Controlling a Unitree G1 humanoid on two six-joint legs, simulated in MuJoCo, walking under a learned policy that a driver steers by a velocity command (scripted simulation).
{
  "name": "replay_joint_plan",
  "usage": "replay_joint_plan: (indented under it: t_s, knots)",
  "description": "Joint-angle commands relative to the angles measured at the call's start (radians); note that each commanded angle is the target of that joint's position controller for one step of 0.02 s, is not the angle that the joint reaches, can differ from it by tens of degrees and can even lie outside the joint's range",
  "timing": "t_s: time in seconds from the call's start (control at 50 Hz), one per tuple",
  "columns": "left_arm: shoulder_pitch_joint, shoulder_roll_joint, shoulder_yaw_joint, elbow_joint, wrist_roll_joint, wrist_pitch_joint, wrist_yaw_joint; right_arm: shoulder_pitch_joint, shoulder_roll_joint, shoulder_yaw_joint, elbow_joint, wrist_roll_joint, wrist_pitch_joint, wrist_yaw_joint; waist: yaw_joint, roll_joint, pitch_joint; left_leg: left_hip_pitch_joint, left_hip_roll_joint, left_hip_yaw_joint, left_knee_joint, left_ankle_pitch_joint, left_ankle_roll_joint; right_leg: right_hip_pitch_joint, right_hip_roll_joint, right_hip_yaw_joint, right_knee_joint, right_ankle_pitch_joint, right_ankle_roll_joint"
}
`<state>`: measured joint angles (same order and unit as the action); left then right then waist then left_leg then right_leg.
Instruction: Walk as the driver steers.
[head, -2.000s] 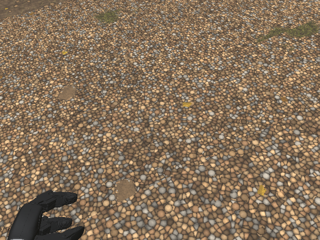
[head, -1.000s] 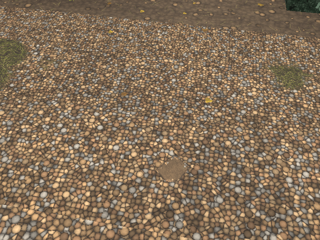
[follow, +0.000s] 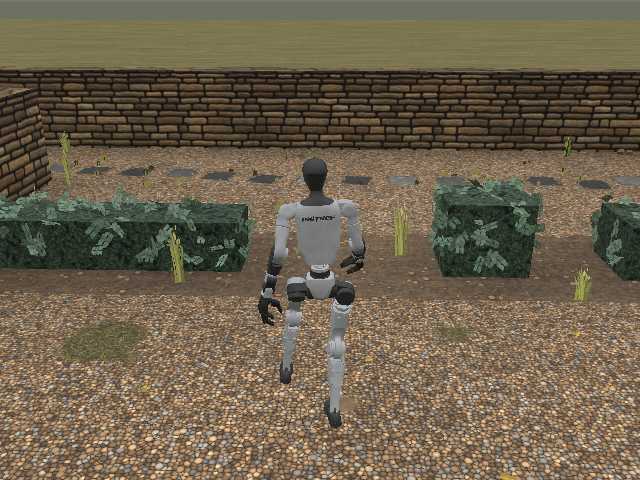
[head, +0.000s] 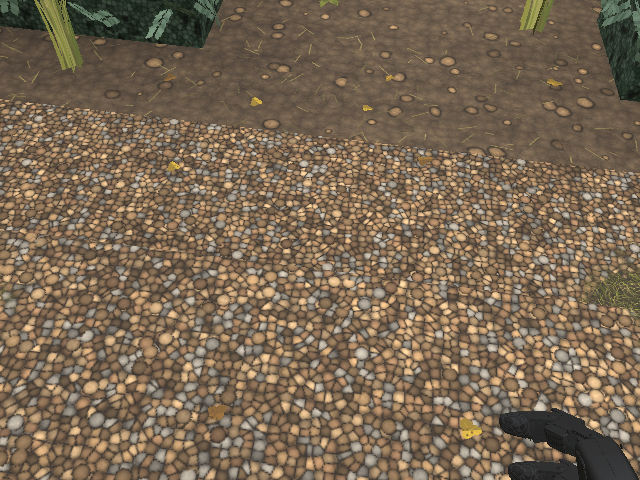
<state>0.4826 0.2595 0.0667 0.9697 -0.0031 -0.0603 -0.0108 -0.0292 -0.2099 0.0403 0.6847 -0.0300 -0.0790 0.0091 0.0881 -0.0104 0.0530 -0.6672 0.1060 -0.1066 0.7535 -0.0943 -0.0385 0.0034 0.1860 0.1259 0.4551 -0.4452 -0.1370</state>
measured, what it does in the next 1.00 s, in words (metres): goes down, turning right: left foot, then right foot 0.17 m lower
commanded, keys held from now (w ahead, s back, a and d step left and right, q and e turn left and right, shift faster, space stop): w+e+shift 0.42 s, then w+shift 0.28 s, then w+q+shift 0.30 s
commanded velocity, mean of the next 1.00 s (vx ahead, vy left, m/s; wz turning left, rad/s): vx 1.00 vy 0.00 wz -0.48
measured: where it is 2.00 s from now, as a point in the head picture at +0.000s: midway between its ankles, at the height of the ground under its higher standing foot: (449, 138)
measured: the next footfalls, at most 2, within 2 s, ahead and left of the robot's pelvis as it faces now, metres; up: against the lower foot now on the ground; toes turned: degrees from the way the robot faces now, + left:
left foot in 0.06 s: +0.25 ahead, +0.17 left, +0.00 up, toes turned -6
right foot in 0.56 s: +0.62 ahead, -0.08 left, -0.17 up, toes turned -33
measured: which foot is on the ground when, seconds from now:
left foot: up 0.00-0.04, down 0.06-0.54, up 0.56-0.84, down 0.86-1.00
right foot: down 0.00-0.06, up 0.08-0.54, down 0.56-0.86, up 0.88-1.00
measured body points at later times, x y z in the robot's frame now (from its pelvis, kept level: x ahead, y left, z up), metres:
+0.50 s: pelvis +0.46 +0.00 -0.07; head +0.49 -0.02 +0.38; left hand +0.79 +0.10 -0.15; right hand +0.22 -0.17 -0.19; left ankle +0.22 +0.17 -0.71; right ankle +0.61 -0.11 -0.77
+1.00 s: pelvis +0.94 -0.15 -0.17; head +0.95 -0.15 +0.28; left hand +1.21 +0.00 -0.27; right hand +0.77 -0.38 -0.31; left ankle +0.99 -0.10 -0.89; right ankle +0.84 -0.25 -0.80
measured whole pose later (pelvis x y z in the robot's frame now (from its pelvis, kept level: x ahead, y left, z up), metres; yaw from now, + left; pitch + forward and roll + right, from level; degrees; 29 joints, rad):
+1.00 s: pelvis +0.94 -0.15 -0.17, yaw -23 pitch -3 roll -1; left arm 0.10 0.26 0.03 0.83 0.04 -0.08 -0.01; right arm 0.47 -0.27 -0.07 0.99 -0.02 -0.04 0.01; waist -0.07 0.00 0.05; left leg -0.30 -0.11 -0.03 0.70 -0.35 0.12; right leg -0.45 0.03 0.03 1.30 -0.40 -0.04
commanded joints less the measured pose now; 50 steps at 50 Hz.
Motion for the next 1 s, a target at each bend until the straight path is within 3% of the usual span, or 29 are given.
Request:
replay_joint_plan:
  t_s: [0.02,0.06,0.08,0.1,0.12,0.16,0.22,0.3,0.34,0.42,0.5,0.52,0.54,0.56,0.58,0.6,0.62,0.64,0.66,0.7,0.76,0.82,0.84,0.86,0.88,0.9,0.94,0.96,1.0]
  knots:
    - [-0.102,0.25,0.061,-0.109,-0.014,-0.012,-0.004,0.208,-0.165,-0.061,0.018,0.009,-0.003,-0.013,-0.153,0.013,-0.051,0.591,-0.137,0.12,-0.087,0.047,0.013,-0.357,-0.198,0.197,0.007,0.841,-0.077]
    - [-0.305,0.243,0.06,-0.157,0.024,-0.011,0.002,0.749,-0.266,-0.122,0.155,0.006,-0.007,-0.029,-0.47,0.007,-0.259,1.04,-0.112,0.116,0.023,0.015,0.025,-0.488,-0.131,0.117,0.603,0.913,-0.005]
    - [-0.323,0.058,0.023,-0.203,0.037,-0.016,0.004,0.819,-0.327,-0.13,0.168,-0.007,-0.014,-0.038,-0.447,0.275,-0.243,1.002,0.153,-0.231,-0.196,-0.377,0.01,-0.636,-0.008,0.066,1.097,-0.061,0.001]
    - [-0.065,0.006,-0.004,-0.277,-0.029,-0.02,0.007,0.547,-0.336,-0.132,0.108,-0.01,-0.023,-0.028,-0.135,0.548,-0.272,0.95,0.331,-0.797,-0.513,-0.48,0.074,-0.795,-0.055,0.037,1.137,-0.014,-0.003]
    - [-0.088,0.092,0.002,-0.217,0.01,0.005,0.009,0.353,-0.219,-0.121,0.052,-0.007,-0.023,-0.017,-0.102,0.274,-0.113,0.749,0.302,-0.719,-0.539,-0.692,0.133,-0.799,-0.144,-0.004,1.059,0.12,-0.007]
    - [-0.193,0.13,0.024,-0.204,0.034,0.049,-0.018,0.29,-0.145,-0.109,0.048,-0.001,-0.027,-0.002,-0.101,-0.001,0.022,0.508,0.216,-0.38,-0.477,-0.468,0.174,-0.71,-0.233,-0.014,0.958,0.2,0.011]
    - [-0.268,0.074,0.009,-0.261,0.041,0.096,-0.05,0.4,-0.156,-0.117,0.145,0.028,-0.059,-0.001,-0.079,0.078,0.065,0.456,0.156,-0.098,-0.503,-0.153,0.156,-0.707,-0.314,-0.019,0.773,0.257,0.039]
    - [-0.39,0.108,0.011,-0.28,0.052,0.092,-0.07,0.517,-0.205,-0.129,0.193,0.012,-0.063,-0.016,-0.14,0.054,0.003,0.72,0.147,0.139,-0.431,0.289,0.138,-0.826,-0.287,-0.142,0.696,0.455,0.017]
    - [-0.532,0.093,0.006,-0.324,0.047,0.05,-0.077,0.555,-0.118,-0.097,0.234,0.014,-0.102,-0.026,-0.137,0.015,0.074,0.665,0.056,0.248,-0.444,0.029,0.062,-0.796,-0.267,-0.149,0.369,0.772,0.006]
    - [-0.477,0.049,-0.017,-0.238,0.025,0.044,-0.104,0.511,-0.144,-0.089,0.237,0.006,-0.101,-0.03,-0.08,-0.006,0.07,0.398,0.02,0.385,-0.342,-0.156,0.027,-0.356,-0.177,-0.291,0.225,1.19,-0.011]
    - [-0.34,0.087,-0.028,-0.148,0.09,0.046,-0.031,0.618,-0.192,-0.083,0.303,-0.01,-0.03,-0.058,-0.04,0.024,0.04,0.505,0.041,0.391,0.13,0.439,0.043,-0.131,-0.1,-0.342,0.108,0.855,-0.019]
    - [-0.191,0.106,-0.018,-0.101,0.076,0.053,-0.011,0.624,-0.21,-0.086,0.31,-0.016,-0.005,-0.071,0.019,0.091,-0.026,0.58,0.088,0.324,0.372,0.61,0.056,-0.069,-0.154,-0.249,0.017,0.83,-0.059]
    - [-0.074,0.167,0.009,-0.051,0.09,0.048,0.003,0.569,-0.198,-0.099,0.306,-0.02,0.022,-0.071,0.098,0.026,0.028,0.435,0.028,0.311,0.806,0.36,0.054,0.028,-0.237,-0.089,-0.174,0.764,-0.133]
    - [0.084,0.243,0.039,0.0,0.063,0.042,0.012,0.412,-0.163,-0.101,0.258,-0.015,0.03,-0.057,0.173,-0.067,0.006,0.152,-0.115,0.307,1.217,-0.462,0.078,0.275,-0.306,-0.035,-0.181,0.951,-0.181]
    - [0.113,0.347,0.054,0.015,0.051,0.035,0.021,0.518,-0.11,-0.076,0.164,0.022,-0.002,-0.046,0.016,-0.224,-0.139,-0.23,-0.062,0.148,1.188,-0.656,0.11,0.653,-0.451,0.015,0.29,1.58,-0.132]
    - [0.113,0.299,0.045,-0.016,0.031,0.023,0.014,0.509,-0.162,-0.074,0.15,0.028,-0.022,-0.035,0.052,-0.047,-0.264,-0.353,-0.008,0.062,0.986,-0.515,0.138,0.745,-0.487,0.129,0.227,1.273,-0.166]
    - [0.089,0.247,0.043,-0.01,0.029,0.021,0.016,0.448,-0.195,-0.088,0.152,0.009,-0.03,-0.037,0.037,0.064,-0.206,-0.39,0.008,0.075,0.937,-0.396,0.16,0.626,-0.465,0.183,0.109,0.909,-0.168]
    - [-0.07,0.253,0.043,-0.03,0.029,0.024,0.037,0.402,-0.18,-0.086,0.117,-0.003,-0.026,-0.022,-0.06,0.046,-0.148,-0.356,0.009,0.065,0.753,-0.296,0.091,0.387,-0.504,0.323,-0.069,0.507,-0.245]
    - [-0.119,0.186,0.019,-0.043,0.027,0.015,0.046,0.374,-0.191,-0.095,0.136,-0.031,-0.007,-0.012,-0.104,0.099,-0.051,-0.245,0.043,0.047,0.654,-0.3,0.04,0.15,-0.503,0.341,-0.128,0.46,-0.262]
    - [-0.193,0.144,0.004,-0.059,0.026,-0.019,0.043,0.312,-0.164,-0.092,0.107,-0.023,0.029,-0.005,-0.171,0.119,0.126,-0.05,0.106,0.005,0.41,-0.301,-0.029,-0.286,-0.494,0.298,-0.202,0.538,-0.266]
    - [-0.246,0.17,0.014,-0.062,0.005,-0.067,0.027,0.309,-0.11,-0.082,0.12,0.014,0.012,0.016,-0.192,0.001,0.095,0.375,0.047,0.129,0.051,0.056,0.057,-0.504,-0.316,0.006,-0.273,0.538,-0.131]
    - [-0.227,0.186,0.019,-0.059,0.003,-0.075,0.002,0.446,-0.147,-0.119,0.191,0.02,0.023,0.027,-0.224,0.016,0.013,0.645,-0.13,0.266,0.103,0.124,0.151,-0.402,-0.263,-0.194,-0.066,1.117,-0.061]
    - [-0.31,0.218,0.027,-0.067,0.011,-0.062,0.008,0.771,-0.183,-0.149,0.311,0.007,0.027,0.026,-0.403,-0.012,-0.132,0.872,-0.174,0.26,0.164,0.132,0.185,-0.392,-0.289,-0.232,0.282,1.282,-0.016]
    - [-0.464,0.24,0.04,-0.083,0.004,-0.054,0.012,1.102,-0.248,-0.182,0.411,0.017,0.045,0.024,-0.62,0.012,-0.221,1.067,-0.152,0.212,0.095,0.067,0.244,-0.496,-0.184,-0.282,0.826,1.08,0.042]
    - [-0.437,0.084,0.011,-0.117,0.016,-0.055,0.004,1.008,-0.271,-0.177,0.411,0.028,0.062,0.029,-0.487,0.439,-0.135,0.973,-0.037,-0.129,-0.171,-0.125,0.307,-0.703,0.028,-0.258,1.343,0.009,0.074]
    - [-0.214,-0.008,-0.034,-0.206,0.004,-0.069,0.002,0.775,-0.277,-0.153,0.339,0.024,0.051,0.022,-0.212,0.535,-0.145,1.012,0.152,-0.682,-0.423,-0.241,0.437,-0.952,-0.016,-0.079,1.319,-0.109,0.078]
    - [-0.306,0.109,-0.019,-0.173,0.033,-0.061,0.004,0.508,-0.202,-0.149,0.231,-0.006,0.044,0.001,-0.136,-0.04,0.056,0.61,0.166,-0.7,-0.478,-0.475,0.42,-0.851,-0.179,-0.032,1.004,0.059,0.078]
    - [-0.36,0.108,-0.016,-0.188,0.044,-0.04,0.007,0.462,-0.203,-0.142,0.225,-0.006,0.034,-0.004,-0.1,-0.102,0.095,0.428,0.114,-0.58,-0.445,-0.437,0.408,-0.742,-0.206,-0.029,0.877,0.034,0.093]
    - [-0.425,0.09,-0.029,-0.24,0.056,0.006,0.007,0.426,-0.231,-0.141,0.22,0.018,-0.002,-0.007,-0.057,0.0,0.115,0.203,-0.001,-0.379,-0.501,-0.365,0.38,-0.52,-0.231,-0.063,0.571,0.044,0.123]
